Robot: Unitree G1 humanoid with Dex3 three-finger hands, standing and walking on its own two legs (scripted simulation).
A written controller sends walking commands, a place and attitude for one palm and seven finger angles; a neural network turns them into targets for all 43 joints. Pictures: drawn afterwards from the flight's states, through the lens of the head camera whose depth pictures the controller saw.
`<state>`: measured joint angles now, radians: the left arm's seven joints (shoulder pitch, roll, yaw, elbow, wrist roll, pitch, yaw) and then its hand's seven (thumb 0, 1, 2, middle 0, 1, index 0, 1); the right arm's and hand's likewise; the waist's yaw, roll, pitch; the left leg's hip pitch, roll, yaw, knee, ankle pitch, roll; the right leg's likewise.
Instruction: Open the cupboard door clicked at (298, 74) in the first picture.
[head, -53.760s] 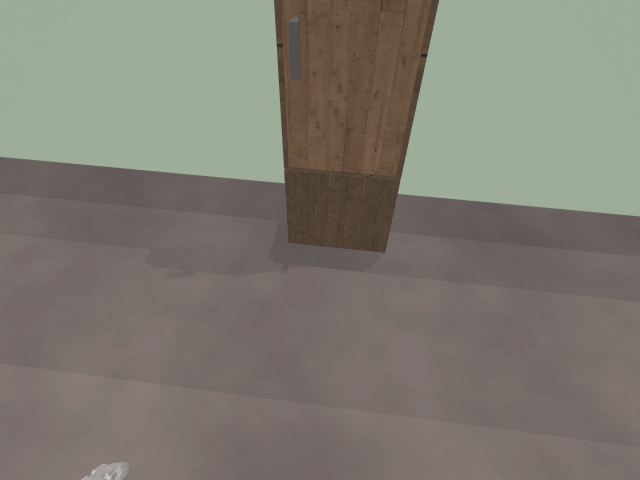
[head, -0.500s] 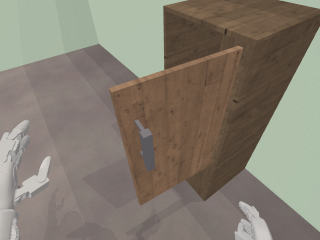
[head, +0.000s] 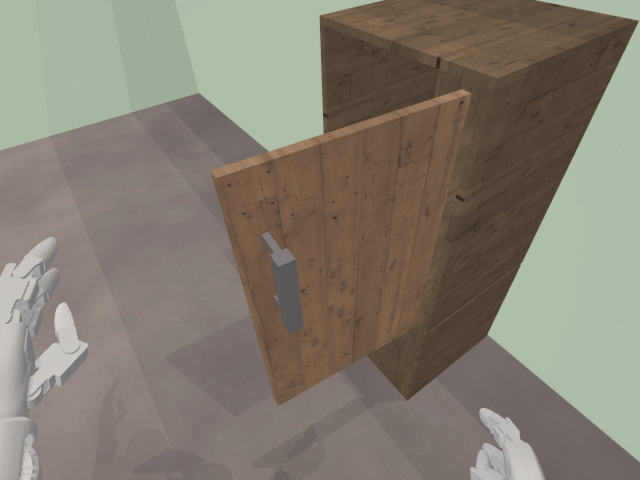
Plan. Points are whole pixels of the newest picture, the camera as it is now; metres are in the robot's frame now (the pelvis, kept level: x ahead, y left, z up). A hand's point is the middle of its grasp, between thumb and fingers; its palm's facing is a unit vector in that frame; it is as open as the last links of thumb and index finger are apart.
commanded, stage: step back with the hand held close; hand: left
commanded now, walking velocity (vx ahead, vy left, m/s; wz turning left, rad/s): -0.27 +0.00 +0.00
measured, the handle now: (281, 283) +0.35 +0.11 +0.06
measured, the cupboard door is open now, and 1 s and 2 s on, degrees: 85 85 85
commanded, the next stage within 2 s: stop stepping back and stand still in 1.10 s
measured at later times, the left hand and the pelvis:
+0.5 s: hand (32, 386) +0.14 +0.28 +0.15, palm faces +0.37 -0.77 -0.52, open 7.4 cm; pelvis -0.06 +0.03 -0.01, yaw -1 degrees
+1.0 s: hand out of the picture +0.07 +0.32 +0.17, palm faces +0.48 -0.74 -0.47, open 7.4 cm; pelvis -0.13 +0.04 -0.01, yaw +0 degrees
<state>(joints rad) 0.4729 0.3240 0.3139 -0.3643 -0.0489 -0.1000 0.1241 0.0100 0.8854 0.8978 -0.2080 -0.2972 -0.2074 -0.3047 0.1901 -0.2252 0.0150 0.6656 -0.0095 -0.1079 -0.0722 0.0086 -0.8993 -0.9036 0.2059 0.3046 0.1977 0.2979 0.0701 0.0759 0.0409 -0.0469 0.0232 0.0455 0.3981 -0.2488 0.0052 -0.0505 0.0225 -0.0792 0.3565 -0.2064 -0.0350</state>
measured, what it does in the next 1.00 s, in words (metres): walks backwards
